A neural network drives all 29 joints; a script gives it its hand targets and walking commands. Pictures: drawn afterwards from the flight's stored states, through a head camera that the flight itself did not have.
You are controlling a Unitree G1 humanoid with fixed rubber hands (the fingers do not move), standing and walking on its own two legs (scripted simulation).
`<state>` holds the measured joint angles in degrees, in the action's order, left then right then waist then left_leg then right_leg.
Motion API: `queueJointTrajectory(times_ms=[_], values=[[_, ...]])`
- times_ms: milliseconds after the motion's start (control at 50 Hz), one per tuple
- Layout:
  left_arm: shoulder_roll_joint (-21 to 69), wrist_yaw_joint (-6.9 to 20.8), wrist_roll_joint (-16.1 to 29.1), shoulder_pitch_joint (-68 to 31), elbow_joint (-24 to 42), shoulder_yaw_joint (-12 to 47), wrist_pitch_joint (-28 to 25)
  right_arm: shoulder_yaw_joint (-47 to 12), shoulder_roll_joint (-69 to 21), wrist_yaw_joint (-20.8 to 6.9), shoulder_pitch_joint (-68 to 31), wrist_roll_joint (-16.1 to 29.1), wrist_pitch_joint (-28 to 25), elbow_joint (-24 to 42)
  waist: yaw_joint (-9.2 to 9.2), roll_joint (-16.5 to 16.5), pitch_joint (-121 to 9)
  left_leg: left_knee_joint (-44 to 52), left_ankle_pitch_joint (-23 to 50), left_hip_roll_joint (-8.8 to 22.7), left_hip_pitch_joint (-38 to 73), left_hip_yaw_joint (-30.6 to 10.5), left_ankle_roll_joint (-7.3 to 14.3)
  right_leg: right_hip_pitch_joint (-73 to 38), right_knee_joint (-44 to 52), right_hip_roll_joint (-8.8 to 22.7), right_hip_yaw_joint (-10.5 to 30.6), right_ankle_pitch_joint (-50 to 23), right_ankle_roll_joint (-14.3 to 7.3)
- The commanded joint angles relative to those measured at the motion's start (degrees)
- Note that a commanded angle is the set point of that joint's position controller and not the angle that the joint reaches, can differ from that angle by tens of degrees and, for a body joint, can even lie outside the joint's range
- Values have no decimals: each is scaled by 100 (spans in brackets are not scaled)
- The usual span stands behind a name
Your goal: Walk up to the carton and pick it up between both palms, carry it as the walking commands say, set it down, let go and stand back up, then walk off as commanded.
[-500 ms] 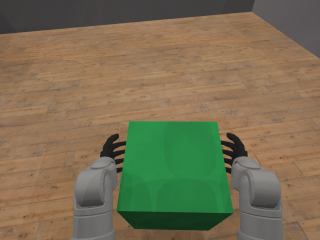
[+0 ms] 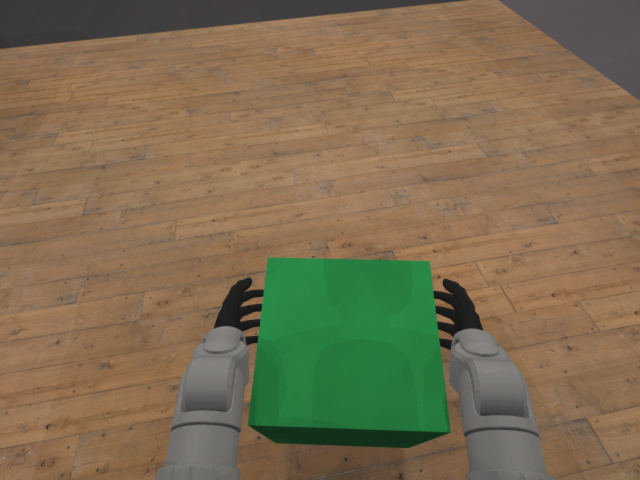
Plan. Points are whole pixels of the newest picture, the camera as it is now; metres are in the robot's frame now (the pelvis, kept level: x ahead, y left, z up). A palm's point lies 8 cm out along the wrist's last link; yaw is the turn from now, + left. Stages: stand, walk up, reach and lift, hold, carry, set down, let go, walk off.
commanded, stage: hold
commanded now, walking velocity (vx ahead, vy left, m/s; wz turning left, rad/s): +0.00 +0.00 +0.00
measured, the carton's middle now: (344, 361) +0.28 +0.00 -0.06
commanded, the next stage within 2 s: set down in 0.28 s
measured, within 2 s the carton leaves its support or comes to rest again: neither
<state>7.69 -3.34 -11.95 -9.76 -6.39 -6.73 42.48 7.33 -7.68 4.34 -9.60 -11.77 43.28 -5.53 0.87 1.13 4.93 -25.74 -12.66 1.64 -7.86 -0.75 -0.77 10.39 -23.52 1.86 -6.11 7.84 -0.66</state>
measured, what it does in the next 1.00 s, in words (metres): stands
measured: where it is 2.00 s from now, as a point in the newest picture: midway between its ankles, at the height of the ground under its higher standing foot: outside the picture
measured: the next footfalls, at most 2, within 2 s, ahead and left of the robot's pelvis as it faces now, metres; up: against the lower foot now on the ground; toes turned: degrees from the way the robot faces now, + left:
none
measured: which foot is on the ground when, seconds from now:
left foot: down 0.00-1.00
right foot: down 0.00-1.00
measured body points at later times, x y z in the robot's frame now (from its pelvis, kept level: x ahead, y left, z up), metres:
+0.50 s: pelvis +0.00 +0.02 +0.00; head -0.03 +0.01 +0.45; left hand +0.32 +0.17 +0.04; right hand +0.32 -0.13 +0.03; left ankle +0.02 +0.14 -0.74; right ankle +0.06 -0.11 -0.74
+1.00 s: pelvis +0.01 +0.01 -0.02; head +0.10 +0.01 +0.43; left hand +0.34 +0.16 -0.06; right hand +0.35 -0.14 -0.06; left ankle +0.02 +0.14 -0.74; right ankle +0.06 -0.11 -0.74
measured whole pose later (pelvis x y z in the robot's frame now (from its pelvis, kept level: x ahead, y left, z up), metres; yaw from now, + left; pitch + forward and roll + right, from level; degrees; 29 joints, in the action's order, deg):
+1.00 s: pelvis +0.01 +0.01 -0.02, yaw +4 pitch +11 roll +0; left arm 11.1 -0.3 -19.7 -22.7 -28.9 -20.0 19.9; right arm 22.3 -10.4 -0.2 -20.9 -20.2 21.4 -25.2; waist -2.2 1.4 0.0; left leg -35.2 -15.3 -1.7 -30.5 -4.3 -0.3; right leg 32.1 -33.6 -0.8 1.3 12.2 0.1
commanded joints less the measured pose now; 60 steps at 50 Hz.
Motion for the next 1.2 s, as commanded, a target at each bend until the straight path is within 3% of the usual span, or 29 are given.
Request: queueJointTrajectory(times_ms=[0, 60, 140, 220, 260, 280, 360, 480, 680, 780, 980, 1180], values=[[4672, 1629, 1736, -3343, 718, 3437, -535, -3355, -5109, -1256, -2993, 1575, -355, 407, -7, -126, -2271, 475, 613, -745, -694, -379, 321, -2355, 132, -502, 1069, -793, 123], [4713, 1689, 1478, -3243, -195, 2916, -424, -3044, -4953, -1413, -3120, 1460, -271, -189, 51, -13, -1515, 616, -7, -694, -853, -435, 288, -1994, 274, -525, 933, 6, 44], [4992, 1802, 1273, -3388, -922, 2549, -389, -2558, -4979, -1619, -3260, 1237, -262, -783, -46, 63, -1269, 787, 14, -583, -773, -474, 239, -1819, 293, -620, 807, -99, 6], [5219, 1835, 1158, -3627, -1133, 2334, -419, -2251, -4954, -1760, -3578, 1093, -325, -964, -102, 116, -1247, 962, 11, -484, -699, -503, 200, -1788, 266, -719, 716, -115, 6], [5337, 1844, 1144, -3840, -1164, 2323, -456, -2137, -4980, -1819, -3751, 1057, -372, -1006, -186, 176, -1287, 1000, -127, -458, -561, -515, 164, -1636, 259, -742, 695, 42, 4], [5936, 1718, 958, -3666, -929, 2347, -417, -2347, -5032, -2014, -3606, 972, -434, -824, -497, 503, -1564, 1095, -233, -255, -326, -773, 242, -1683, 128, -938, 705, 56, -170], [5764, 1784, 655, -4115, -1711, 1760, -534, -1575, -4841, -2082, -4001, 533, -487, -1258, -681, 279, -1069, 1043, -1158, -401, -542, -674, 266, -1209, 238, -753, 780, 721, -205], [5577, 1813, 302, -4172, -2485, 981, -885, -1264, -5015, -2080, -4411, 255, -694, -1855, -326, -307, -1249, 691, -593, -504, -646, -454, 315, -1063, 200, -629, 949, 619, -173], [5210, 1687, 142, -3742, -2289, 1098, -1542, -1164, -5027, -1887, -3626, 83, -1433, -1986, -294, -126, -2239, 121, 1123, -633, -638, -394, 246, -739, -177, -613, 1079, -1167, -86], [5046, 1658, 86, -3481, -2250, 1201, -1945, -1232, -5019, -1820, -3346, 66, -1851, -1963, -282, -161, -2671, -175, 1335, -742, -1070, -400, 225, -524, -444, -593, 1102, -1643, -22], [5010, 1623, 21, -3837, -2420, 1390, -2620, -1322, -4921, -1794, -3594, -6, -2544, -2232, -353, -111, -3386, -893, 1206, -871, -2097, -404, 181, 576, -1169, -662, 995, -1481, 41], [5416, 1563, 151, -4514, -2581, 1621, -2719, -1394, -4822, -2004, -4410, -26, -2723, -2421, -426, 5, -4246, -1575, 867, -912, -2814, -353, 21, 1929, -1973, -822, 775, -733, -23]])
